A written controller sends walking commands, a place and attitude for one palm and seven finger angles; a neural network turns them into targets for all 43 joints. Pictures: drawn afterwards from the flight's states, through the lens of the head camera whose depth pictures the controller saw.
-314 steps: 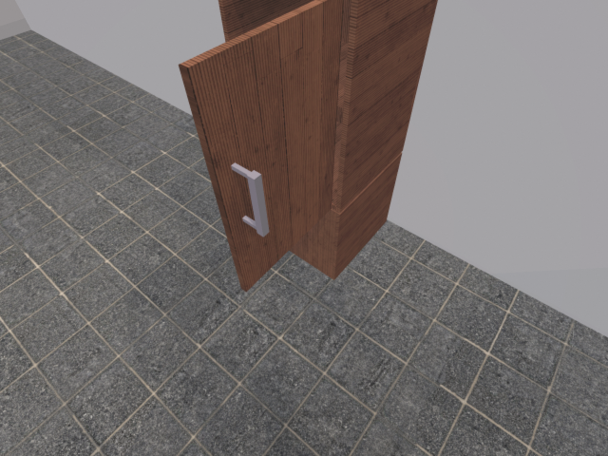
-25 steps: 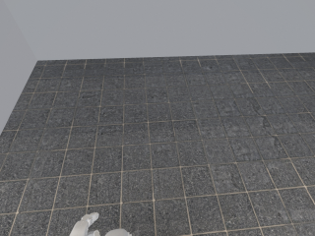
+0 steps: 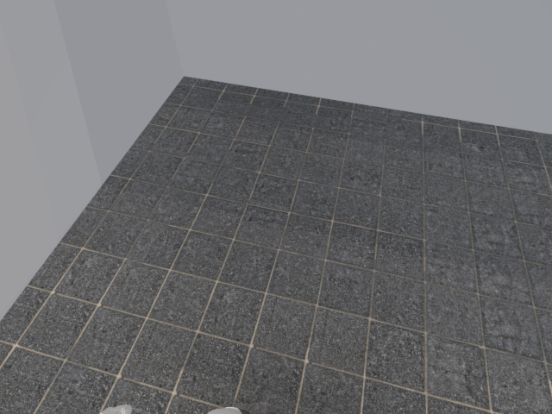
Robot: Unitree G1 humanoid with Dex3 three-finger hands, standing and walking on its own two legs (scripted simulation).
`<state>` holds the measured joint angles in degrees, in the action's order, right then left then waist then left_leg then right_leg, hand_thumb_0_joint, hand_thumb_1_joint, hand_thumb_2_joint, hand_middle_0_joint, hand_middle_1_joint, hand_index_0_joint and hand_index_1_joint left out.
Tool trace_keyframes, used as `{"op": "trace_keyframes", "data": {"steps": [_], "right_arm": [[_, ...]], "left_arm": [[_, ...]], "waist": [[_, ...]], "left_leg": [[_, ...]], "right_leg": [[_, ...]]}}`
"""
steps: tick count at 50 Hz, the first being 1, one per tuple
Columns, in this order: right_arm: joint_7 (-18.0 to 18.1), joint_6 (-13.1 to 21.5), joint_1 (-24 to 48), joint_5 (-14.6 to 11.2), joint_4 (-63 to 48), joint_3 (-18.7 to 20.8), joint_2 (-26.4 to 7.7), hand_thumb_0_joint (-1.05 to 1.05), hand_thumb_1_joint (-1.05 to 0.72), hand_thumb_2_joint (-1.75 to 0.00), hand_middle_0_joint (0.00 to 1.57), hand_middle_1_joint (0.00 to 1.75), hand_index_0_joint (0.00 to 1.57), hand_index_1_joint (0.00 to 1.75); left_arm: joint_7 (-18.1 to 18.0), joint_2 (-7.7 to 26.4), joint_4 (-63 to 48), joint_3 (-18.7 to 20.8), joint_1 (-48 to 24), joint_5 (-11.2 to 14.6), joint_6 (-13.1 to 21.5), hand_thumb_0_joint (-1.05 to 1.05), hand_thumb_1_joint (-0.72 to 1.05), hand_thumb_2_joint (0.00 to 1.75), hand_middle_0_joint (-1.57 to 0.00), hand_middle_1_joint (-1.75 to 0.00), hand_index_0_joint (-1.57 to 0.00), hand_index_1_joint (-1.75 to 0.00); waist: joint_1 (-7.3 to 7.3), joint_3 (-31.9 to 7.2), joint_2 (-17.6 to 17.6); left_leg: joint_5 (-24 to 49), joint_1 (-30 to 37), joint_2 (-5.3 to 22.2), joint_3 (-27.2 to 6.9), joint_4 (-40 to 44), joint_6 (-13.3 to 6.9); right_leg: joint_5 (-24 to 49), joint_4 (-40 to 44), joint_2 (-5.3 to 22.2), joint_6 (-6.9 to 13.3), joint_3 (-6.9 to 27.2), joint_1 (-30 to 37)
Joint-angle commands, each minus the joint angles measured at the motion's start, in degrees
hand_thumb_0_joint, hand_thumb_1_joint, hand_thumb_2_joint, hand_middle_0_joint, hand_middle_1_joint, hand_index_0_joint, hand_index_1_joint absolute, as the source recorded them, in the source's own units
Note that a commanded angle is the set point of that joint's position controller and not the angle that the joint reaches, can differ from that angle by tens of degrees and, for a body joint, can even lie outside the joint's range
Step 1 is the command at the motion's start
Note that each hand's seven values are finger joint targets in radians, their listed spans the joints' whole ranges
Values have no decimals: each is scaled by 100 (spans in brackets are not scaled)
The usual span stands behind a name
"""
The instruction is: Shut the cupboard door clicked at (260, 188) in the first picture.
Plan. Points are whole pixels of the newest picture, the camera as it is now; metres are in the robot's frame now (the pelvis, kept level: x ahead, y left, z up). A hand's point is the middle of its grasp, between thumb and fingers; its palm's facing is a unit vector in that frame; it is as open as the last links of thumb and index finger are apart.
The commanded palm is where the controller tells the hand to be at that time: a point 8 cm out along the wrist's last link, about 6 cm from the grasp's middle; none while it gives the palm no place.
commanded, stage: walk to a spot facing it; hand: left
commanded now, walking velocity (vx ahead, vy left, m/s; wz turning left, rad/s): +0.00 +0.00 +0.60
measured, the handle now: out of the picture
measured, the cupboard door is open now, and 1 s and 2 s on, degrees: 91 91 91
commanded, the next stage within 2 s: none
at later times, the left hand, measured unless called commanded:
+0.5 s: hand out of the picture -0.02 +0.20 -0.19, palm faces +0.35 -0.90 -0.24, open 7.4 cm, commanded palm none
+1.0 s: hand out of the picture -0.02 +0.12 -0.15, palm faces +0.57 -0.78 -0.26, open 7.4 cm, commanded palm none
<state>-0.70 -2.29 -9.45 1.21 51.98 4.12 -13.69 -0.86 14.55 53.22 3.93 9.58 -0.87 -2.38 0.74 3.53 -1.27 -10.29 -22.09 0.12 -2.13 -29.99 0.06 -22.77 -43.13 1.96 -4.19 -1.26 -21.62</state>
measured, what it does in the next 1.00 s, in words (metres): steps on the spot, turning left: right foot, then left foot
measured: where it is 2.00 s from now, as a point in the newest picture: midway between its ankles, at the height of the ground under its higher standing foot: outside the picture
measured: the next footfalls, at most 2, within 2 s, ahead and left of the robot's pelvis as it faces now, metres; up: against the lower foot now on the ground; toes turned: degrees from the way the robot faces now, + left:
right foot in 0.04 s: +0.04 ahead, -0.14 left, +0.00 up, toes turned +0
left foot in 0.40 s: +0.02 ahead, +0.10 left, +0.00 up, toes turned +22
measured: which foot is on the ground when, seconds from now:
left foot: down 0.00-0.04, up 0.06-0.38, down 0.40-0.76, up 0.78-1.00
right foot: up 0.00-0.02, down 0.04-0.40, up 0.42-0.74, down 0.76-1.00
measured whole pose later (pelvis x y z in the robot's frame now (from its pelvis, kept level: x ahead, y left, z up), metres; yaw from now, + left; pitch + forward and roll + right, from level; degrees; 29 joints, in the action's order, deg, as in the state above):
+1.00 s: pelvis +0.03 -0.08 +0.01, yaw +37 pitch +1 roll +3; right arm -1.8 -5.0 -7.9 0.5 54.0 4.7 -14.8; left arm -1.4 10.2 51.0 1.4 11.4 -1.2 -0.1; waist 1.7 7.0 0.6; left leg -24.7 -27.5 1.2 2.6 -56.0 4.3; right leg -19.3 -29.0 5.9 0.7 -9.7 -10.0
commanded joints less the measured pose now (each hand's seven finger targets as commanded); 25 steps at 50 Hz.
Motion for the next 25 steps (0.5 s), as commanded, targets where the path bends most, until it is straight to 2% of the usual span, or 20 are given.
{"op": "trace_keyframes", "data": {"steps": [1,2,3,4,5,6,8,11,14,16,17,18,19,20,21,22,23,25], "right_arm": [[11,-16,306,-99,-596,247,-662,0,-90,-90,20,30,20,30],[-10,4,581,-71,-742,226,-574,0,-90,-90,20,30,20,30],[-39,-17,508,-26,-674,247,-779,0,-90,-90,20,30,20,30],[-63,-63,342,-15,-527,250,-699,0,-90,-90,20,30,20,30],[-74,-104,291,-7,-394,240,-608,0,-90,-90,20,30,20,30],[-89,-126,241,-30,-370,218,-573,0,-90,-90,20,30,20,30],[-105,-124,394,-53,-384,135,-428,0,-90,-90,20,30,20,30],[-128,-105,726,-73,-432,65,-305,0,-90,-90,20,30,20,30],[-127,-69,819,-77,-475,21,-273,0,-90,-90,20,30,20,30],[-113,-37,678,-80,-471,29,-303,0,-90,-90,20,30,20,30],[-100,-20,498,-69,-430,40,-358,0,-90,-90,20,30,20,30],[-91,2,262,-50,-364,71,-484,0,-90,-90,20,30,20,30],[-71,54,-225,-23,-242,171,-820,0,-90,-90,20,30,20,30],[-24,76,-648,21,-187,346,-1483,0,-90,-90,20,30,20,30],[21,22,-960,-13,-55,348,-1602,0,-90,-90,20,30,20,30],[64,36,-780,17,-66,304,-1457,0,-90,-90,20,30,20,30],[114,58,-428,17,-182,285,-1318,0,-90,-90,20,30,20,30],[135,66,127,20,-343,210,-1141,0,-90,-90,20,30,20,30]], "left_arm": [[-81,1015,-301,205,914,-78,281,0,90,90,-20,-30,-20,-30],[-110,1349,-398,228,764,-104,270,0,90,90,-20,-30,-20,-30],[-121,1148,-463,141,465,-68,283,0,90,90,-20,-30,-20,-30],[-126,803,-530,79,83,-56,320,0,90,90,-20,-30,-20,-30],[-113,729,-552,43,2,-33,327,0,90,90,-20,-30,-20,-30],[-127,650,-570,30,13,-24,322,0,90,90,-20,-30,-20,-30],[-133,629,-523,26,243,-35,349,0,90,90,-20,-30,-20,-30],[-133,754,-386,83,598,-62,345,0,90,90,-20,-30,-20,-30],[-121,932,-335,161,688,-83,325,0,90,90,-20,-30,-20,-30],[-104,956,-315,201,635,-91,312,0,90,90,-20,-30,-20,-30],[-84,981,-330,212,564,-59,302,0,90,90,-20,-30,-20,-30],[-61,969,-347,224,462,-16,293,0,90,90,-20,-30,-20,-30],[-42,845,-427,213,355,22,273,0,90,90,-20,-30,-20,-30],[4,423,-680,98,152,62,236,0,90,90,-20,-30,-20,-30],[-37,455,-858,31,-352,7,152,0,90,90,-20,-30,-20,-30],[-43,509,-857,69,-418,-21,121,0,90,90,-20,-30,-20,-30],[-43,453,-740,91,-429,-22,99,0,90,90,-20,-30,-20,-30],[2,502,-567,117,-201,-24,51,0,90,90,-20,-30,-20,-30]], "waist": [[-398,-745,1088],[-470,-421,2096],[-272,-312,1486],[-18,-214,1305],[49,-309,1423],[46,-423,1381],[-52,-507,1305],[-281,-545,1166],[-361,-537,1310],[-297,-625,1310],[-195,-687,1176],[-25,-739,954],[262,-1073,116],[510,-1126,-1659],[604,-1037,-1220],[488,-956,-807],[366,-843,-1089],[89,-543,-984]], "left_leg": [[-1186,-1252,46,-394,-830,34],[-2459,-1546,-335,201,-2411,275],[-2286,-1324,-29,-135,-3338,191],[-1834,-1336,83,-142,-3713,231],[-1619,-1362,125,40,-3927,341],[-1518,-1304,185,124,-3843,386],[-1462,-1191,172,346,-3252,448],[-1468,-880,120,658,-2227,458],[-1542,-491,91,831,-1458,384],[-1351,-52,63,891,-838,324],[-973,296,7,941,-430,283],[-414,879,4,906,97,217],[779,1911,528,297,570,-17],[2904,2639,2176,-2007,786,-906],[3517,2412,2507,-2136,739,-1347],[2644,2109,2350,-1839,849,-1390],[1991,1748,1966,-1716,940,-1225],[1056,1090,1538,-1264,1090,-931]], "right_leg": [[347,2977,1328,507,1341,2163],[974,3188,2614,1120,2479,1500],[1345,2945,2521,1312,1960,965],[1857,2748,2056,1237,1372,933],[2654,2454,1759,1132,943,1142],[3259,2273,1651,1088,547,1345],[4012,2071,1550,1014,69,1754],[4362,1891,1649,1011,-114,2103],[4452,1701,1840,1068,-179,2089],[4294,1453,1886,983,-257,1982],[4157,1234,1835,860,-431,1832],[3902,832,1757,668,-633,1463],[2937,-108,1534,370,-873,686],[-979,-1457,608,-103,-958,-1047],[-1524,-2105,523,-29,-206,-1338],[-1225,-2356,595,16,62,-1349],[-871,-2416,580,-11,121,-1333],[-316,-2301,486,-13,221,-1019]]}}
